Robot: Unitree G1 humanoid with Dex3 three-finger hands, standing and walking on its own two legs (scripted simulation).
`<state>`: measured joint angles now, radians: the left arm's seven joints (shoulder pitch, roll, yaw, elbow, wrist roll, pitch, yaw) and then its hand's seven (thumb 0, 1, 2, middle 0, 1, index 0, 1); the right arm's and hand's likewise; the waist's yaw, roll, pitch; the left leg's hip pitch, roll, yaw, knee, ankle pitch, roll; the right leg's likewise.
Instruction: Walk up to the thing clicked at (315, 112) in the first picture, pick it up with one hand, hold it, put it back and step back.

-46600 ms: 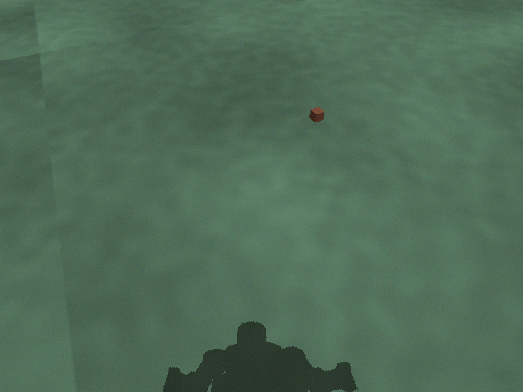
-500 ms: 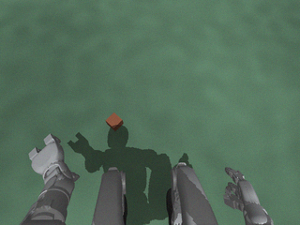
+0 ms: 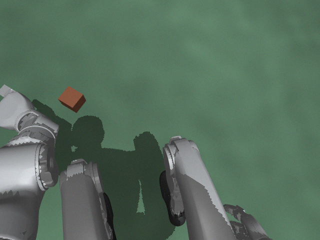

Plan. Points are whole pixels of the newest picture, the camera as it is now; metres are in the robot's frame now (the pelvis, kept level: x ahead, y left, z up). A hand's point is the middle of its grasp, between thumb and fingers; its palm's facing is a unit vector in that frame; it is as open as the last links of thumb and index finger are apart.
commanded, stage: rise first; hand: left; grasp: from above
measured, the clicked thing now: (72, 99) +0.59 +0.19 -0.37
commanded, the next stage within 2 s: none
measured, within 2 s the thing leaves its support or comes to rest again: neither
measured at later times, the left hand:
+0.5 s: hand (47, 107) +0.51 +0.23 -0.21, palm faces -0.28 -0.33 -0.90, open 13.5 cm
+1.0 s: hand (51, 98) +0.55 +0.23 -0.24, palm faces -0.26 -0.32 -0.91, open 13.2 cm
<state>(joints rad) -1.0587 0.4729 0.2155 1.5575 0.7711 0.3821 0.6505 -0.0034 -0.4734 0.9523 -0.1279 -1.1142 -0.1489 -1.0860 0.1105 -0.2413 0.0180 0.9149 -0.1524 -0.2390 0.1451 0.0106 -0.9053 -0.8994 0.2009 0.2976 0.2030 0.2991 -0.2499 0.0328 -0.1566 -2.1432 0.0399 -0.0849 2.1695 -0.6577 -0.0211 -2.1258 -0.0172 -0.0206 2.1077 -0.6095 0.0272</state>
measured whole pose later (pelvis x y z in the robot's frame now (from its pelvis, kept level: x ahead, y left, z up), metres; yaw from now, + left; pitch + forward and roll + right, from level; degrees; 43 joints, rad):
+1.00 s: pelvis +0.01 +0.00 -0.07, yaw -4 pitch +36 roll -7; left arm -1.39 0.78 0.28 1.76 0.90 0.37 0.60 0.00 -0.40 0.86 -0.25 -0.95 -0.26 -0.94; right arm 0.22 -0.33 0.14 0.83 -0.20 -0.28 0.31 0.00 -0.92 -0.90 0.20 0.30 0.20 0.30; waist -0.40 0.01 0.06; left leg -2.35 0.04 -0.16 2.43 -0.71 -0.03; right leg -2.32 0.01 -0.06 2.32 -0.63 0.04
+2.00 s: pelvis +0.01 +0.00 -0.07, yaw -6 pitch +35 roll -9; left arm -1.39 0.84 0.18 1.71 0.89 0.41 0.53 0.00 -0.36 0.84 -0.32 -0.84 -0.30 -0.85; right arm 0.22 -0.34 0.22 0.74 -0.19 -0.25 0.29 0.00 -0.91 -0.90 0.20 0.30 0.20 0.30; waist -0.43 -0.03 0.09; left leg -2.34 0.04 -0.19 2.44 -0.71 -0.02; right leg -2.30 0.02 -0.09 2.30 -0.62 0.05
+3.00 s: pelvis +0.01 +0.01 -0.07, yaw -6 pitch +34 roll -10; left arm -1.39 0.85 0.17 1.73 0.92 0.38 0.54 0.00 -0.20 0.75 -0.42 -0.78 -0.41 -0.78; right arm 0.23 -0.34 0.22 0.75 -0.19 -0.28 0.28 0.00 -0.91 -0.90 0.20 0.30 0.20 0.30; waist -0.44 -0.04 0.10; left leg -2.34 0.04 -0.19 2.43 -0.71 -0.02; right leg -2.28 0.02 -0.09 2.29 -0.62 0.05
